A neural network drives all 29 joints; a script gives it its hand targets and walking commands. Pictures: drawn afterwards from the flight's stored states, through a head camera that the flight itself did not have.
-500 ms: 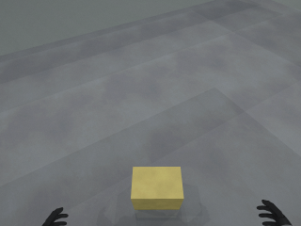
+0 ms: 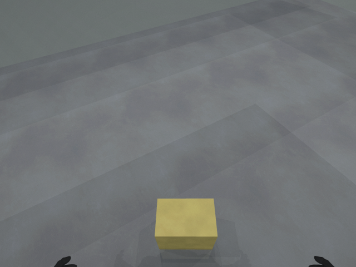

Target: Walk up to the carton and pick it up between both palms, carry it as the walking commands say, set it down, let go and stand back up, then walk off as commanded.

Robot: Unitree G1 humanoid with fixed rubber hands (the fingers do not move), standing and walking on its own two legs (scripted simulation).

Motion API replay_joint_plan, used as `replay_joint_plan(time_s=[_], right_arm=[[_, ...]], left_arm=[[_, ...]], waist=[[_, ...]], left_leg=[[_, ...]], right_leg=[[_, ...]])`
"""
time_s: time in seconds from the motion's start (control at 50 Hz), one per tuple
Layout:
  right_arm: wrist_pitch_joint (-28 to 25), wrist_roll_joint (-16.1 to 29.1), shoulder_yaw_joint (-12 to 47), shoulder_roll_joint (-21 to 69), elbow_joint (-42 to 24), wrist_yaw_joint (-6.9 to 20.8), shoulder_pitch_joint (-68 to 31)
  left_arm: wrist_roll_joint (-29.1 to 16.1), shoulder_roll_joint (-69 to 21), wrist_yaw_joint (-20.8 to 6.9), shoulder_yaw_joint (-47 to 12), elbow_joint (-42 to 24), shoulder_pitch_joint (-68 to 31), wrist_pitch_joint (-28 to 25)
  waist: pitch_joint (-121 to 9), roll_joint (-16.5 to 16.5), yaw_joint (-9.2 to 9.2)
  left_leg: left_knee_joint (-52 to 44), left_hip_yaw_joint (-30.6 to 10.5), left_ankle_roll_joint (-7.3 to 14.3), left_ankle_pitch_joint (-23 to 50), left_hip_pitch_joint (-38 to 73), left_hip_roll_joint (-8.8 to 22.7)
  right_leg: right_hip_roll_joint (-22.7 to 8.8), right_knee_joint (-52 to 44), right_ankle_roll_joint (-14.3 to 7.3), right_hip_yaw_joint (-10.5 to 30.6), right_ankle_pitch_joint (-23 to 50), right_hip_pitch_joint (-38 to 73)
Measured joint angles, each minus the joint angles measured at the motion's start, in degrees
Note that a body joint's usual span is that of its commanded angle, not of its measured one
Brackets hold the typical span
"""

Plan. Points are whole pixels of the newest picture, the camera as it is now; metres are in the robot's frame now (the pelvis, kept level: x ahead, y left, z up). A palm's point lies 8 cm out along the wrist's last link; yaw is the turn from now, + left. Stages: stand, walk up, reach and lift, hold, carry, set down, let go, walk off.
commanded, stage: walk up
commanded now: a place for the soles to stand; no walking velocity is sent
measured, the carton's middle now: (185, 224) +0.41 +0.00 -0.66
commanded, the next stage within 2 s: reach and lift in 0.78 s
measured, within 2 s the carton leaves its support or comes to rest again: neither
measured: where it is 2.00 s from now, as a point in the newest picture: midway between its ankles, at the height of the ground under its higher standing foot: outside the picture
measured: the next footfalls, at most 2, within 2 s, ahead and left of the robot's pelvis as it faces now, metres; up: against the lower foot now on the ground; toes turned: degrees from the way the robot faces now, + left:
none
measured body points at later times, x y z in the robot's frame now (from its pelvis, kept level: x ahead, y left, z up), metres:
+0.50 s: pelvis +0.00 -0.01 -0.01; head +0.02 +0.00 +0.44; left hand +0.11 +0.32 -0.12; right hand +0.10 -0.35 -0.10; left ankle -0.01 +0.14 -0.75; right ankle +0.00 -0.12 -0.75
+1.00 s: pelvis -0.02 -0.01 -0.02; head +0.08 +0.00 +0.41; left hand +0.16 +0.30 -0.12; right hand +0.18 -0.31 -0.12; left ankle -0.01 +0.14 -0.75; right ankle +0.00 -0.12 -0.75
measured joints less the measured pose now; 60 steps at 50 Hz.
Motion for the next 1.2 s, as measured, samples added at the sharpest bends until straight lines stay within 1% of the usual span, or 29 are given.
replay_joint_plan(time_s=[0.16, 0.24, 0.42, 0.54, 0.6, 0.8, 0.82, 0.86, 0.9, 0.94, 0.98, 1.02, 1.06, 1.14, 1.2], right_arm=[[-0.14, 0.22, -0.03, 0.43, -1.95, -0.34, -1.41], [-0.36, 0.18, -0.78, -0.16, -3.04, -1.08, -0.80], [0.26, -0.10, -1.82, -1.58, -4.79, -1.52, 1.84], [0.29, -0.06, -2.30, -2.12, -6.10, -1.47, 3.76], [0.29, -0.23, -2.41, -2.04, -6.29, -1.51, 4.94], [-0.42, -0.37, -1.94, -1.77, -8.38, -2.06, 6.50], [1.32, 0.15, -3.45, -1.23, -10.96, -1.36, 6.44], [5.13, 0.81, -6.54, 0.48, -19.53, 0.11, 3.77], [7.50, 0.73, -7.67, 2.26, -26.06, 1.65, -0.62], [9.98, -0.39, -8.19, 3.64, -29.83, 2.91, -3.70], [12.14, -2.24, -8.99, 4.44, -30.07, 3.34, -4.92], [13.58, -3.84, -9.77, 4.63, -29.04, 3.53, -4.89], [13.87, -4.41, -10.83, 4.72, -28.95, 3.12, -4.81], [12.85, -2.66, -10.40, 4.44, -32.64, 2.44, -7.37], [12.78, -1.11, -8.75, 4.46, -31.70, 1.94, -11.76]], left_arm=[[-0.02, 0.39, 0.06, 0.29, -1.00, -1.37, 0.25], [0.60, 0.88, -0.27, 1.06, -2.45, -1.83, 1.13], [1.07, 1.81, -0.96, 1.96, -4.49, -0.69, 2.49], [1.48, 1.48, -1.35, 2.23, -5.79, 0.20, 2.60], [1.45, 1.41, -1.45, 2.29, -6.62, 0.26, 2.89], [1.09, 2.77, -1.47, 3.11, -8.88, 0.76, 2.73], [0.65, 2.59, -1.56, 4.18, -11.98, 1.65, 3.72], [-0.34, 1.69, -1.74, 5.51, -19.58, 3.45, 5.64], [0.04, 0.21, -2.02, 6.44, -23.35, 3.21, 7.25], [1.75, -1.64, -2.03, 8.04, -26.16, 2.11, 9.22], [3.81, -3.09, -1.75, 9.34, -29.03, 0.69, 10.77], [4.17, -3.73, -1.53, 9.81, -30.76, -0.15, 11.53], [3.43, -3.65, -1.80, 9.99, -31.14, -0.20, 11.34], [1.09, -3.06, -2.96, 11.33, -29.78, -2.26, 10.29], [-0.51, -2.24, -2.73, 10.88, -29.42, -6.92, 10.00]], waist=[[0.04, -0.02, 0.10], [0.48, -0.39, 0.06], [1.16, -1.32, -0.03], [1.93, -1.02, -0.42], [2.00, -1.15, -0.49], [1.37, -1.52, -0.17], [1.09, -1.66, -0.03], [2.58, -1.36, -0.72], [4.89, -0.96, -1.13], [6.82, -0.87, -0.88], [8.31, -0.89, -0.11], [8.97, -0.75, 0.52], [9.11, -0.55, 0.45], [7.70, -0.53, -0.18], [5.86, -0.90, -0.50]], left_leg=[[0.22, -0.31, -0.15, -0.55, 0.46, 0.05], [2.12, -0.95, -0.24, -1.39, -0.50, -0.08], [6.20, -1.80, -0.89, -2.97, -2.95, 0.28], [8.88, -2.55, -0.44, -3.92, -4.86, 0.40], [9.74, -2.79, -0.67, -4.34, -5.23, 0.06], [12.55, -3.00, -0.44, -6.11, -6.62, -0.48], [13.33, -2.77, -0.55, -6.40, -7.62, -0.43], [15.71, -2.00, -0.76, -7.24, -9.82, 0.06], [16.60, -0.77, -0.90, -6.42, -11.15, 0.66], [16.73, 0.34, -0.77, -7.09, -12.16, 0.67], [16.16, 0.78, -0.65, -6.46, -13.00, 0.21], [16.09, 0.84, -0.62, -5.99, -14.33, -0.13], [17.36, 0.99, -0.62, -6.40, -16.39, -0.23], [22.18, 1.59, -0.57, -8.45, -22.40, 0.06], [26.36, 1.02, -0.75, -9.78, -27.35, 0.02]], right_leg=[[-0.02, 0.44, -0.06, -0.33, -0.82, 0.53], [-0.25, 2.47, -0.18, -0.96, -2.00, -0.20], [-0.13, 6.20, -0.77, -1.89, -3.75, -2.13], [-0.11, 7.47, -0.94, -2.87, -4.31, -2.96], [-0.58, 8.56, -0.77, -3.21, -5.03, -3.23], [-1.27, 11.94, -0.47, -3.26, -7.22, -4.69], [-0.79, 12.93, -0.21, -2.11, -7.18, -6.00], [0.14, 15.03, -0.49, -0.33, -7.60, -8.57], [0.85, 15.98, -0.67, 1.16, -6.82, -10.53], [0.93, 16.82, -0.62, 2.40, -6.96, -12.32], [0.55, 17.43, -0.56, 2.96, -7.02, -13.79], [0.29, 18.08, -0.52, 3.21, -7.01, -15.43], [0.21, 19.55, -0.50, 3.45, -7.48, -17.66], [0.59, 24.00, -0.46, 4.32, -8.92, -23.88], [0.58, 27.64, -0.51, 4.03, -10.09, -28.41]])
